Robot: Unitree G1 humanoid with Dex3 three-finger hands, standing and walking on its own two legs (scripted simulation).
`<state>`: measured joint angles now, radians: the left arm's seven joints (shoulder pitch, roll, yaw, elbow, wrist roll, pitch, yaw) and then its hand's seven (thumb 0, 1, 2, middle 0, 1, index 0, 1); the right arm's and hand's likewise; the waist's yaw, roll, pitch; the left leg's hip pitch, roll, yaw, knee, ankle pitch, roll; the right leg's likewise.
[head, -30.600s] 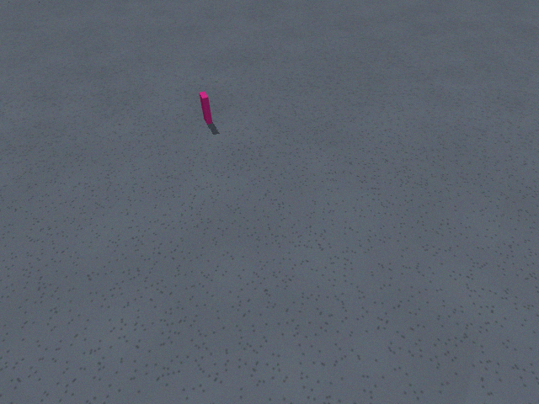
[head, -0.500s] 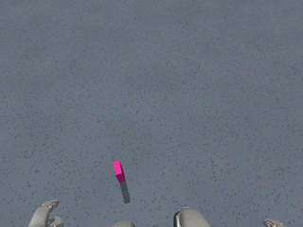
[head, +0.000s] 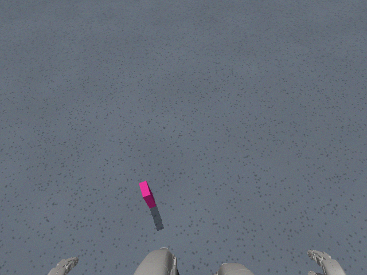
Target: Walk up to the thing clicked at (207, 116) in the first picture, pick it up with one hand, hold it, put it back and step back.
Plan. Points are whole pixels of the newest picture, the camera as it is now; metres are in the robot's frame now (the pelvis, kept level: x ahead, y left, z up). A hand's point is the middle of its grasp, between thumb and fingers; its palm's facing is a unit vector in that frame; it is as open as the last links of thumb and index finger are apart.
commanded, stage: step back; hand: left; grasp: from the side
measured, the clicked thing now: (148, 195) +0.50 +0.24 -0.66
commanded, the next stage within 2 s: none
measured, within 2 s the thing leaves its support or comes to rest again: neither
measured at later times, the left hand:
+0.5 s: hand out of the picture -0.04 +0.28 -0.15, palm faces +0.03 -0.94 -0.35, open 7.4 cm
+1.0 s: hand out of the picture -0.19 +0.24 -0.12, palm faces +0.03 -0.90 -0.44, open 7.4 cm
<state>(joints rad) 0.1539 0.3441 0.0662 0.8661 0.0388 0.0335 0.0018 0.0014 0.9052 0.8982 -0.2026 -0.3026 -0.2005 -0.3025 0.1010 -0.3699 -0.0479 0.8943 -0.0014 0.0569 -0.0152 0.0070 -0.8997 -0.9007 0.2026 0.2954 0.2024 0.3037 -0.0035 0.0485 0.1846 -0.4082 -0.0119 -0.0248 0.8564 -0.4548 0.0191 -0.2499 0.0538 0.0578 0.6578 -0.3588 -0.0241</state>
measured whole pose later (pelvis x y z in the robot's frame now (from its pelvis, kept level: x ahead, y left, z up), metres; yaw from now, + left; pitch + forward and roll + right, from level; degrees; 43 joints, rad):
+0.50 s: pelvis -0.13 +0.01 +0.01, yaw +1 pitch -2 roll -2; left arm 0.18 0.40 0.09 0.80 0.02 0.08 0.01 0.00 0.91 0.90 -0.20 -0.30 -0.20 -0.30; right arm 0.15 -0.34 -0.04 0.85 -0.03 0.02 -0.01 0.01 -0.90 -0.90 0.20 0.30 0.20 0.30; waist 0.02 -0.05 0.16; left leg -0.30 0.02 -0.02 0.55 -0.22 0.02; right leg -0.45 0.12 0.19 1.23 -0.47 0.00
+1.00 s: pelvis -0.30 -0.04 +0.00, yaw +3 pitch -1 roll +1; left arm 0.14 0.37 0.09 0.77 0.05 0.05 0.02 0.00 0.90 0.90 -0.21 -0.30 -0.20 -0.30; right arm 0.25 -0.41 -0.05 0.89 -0.02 0.04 -0.02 0.01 -0.90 -0.90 0.20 0.30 0.20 0.30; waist -0.01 0.02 0.15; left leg -0.32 -0.06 -0.08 0.84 -0.47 -0.02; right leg -0.38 -0.04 -0.02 0.65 -0.24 0.00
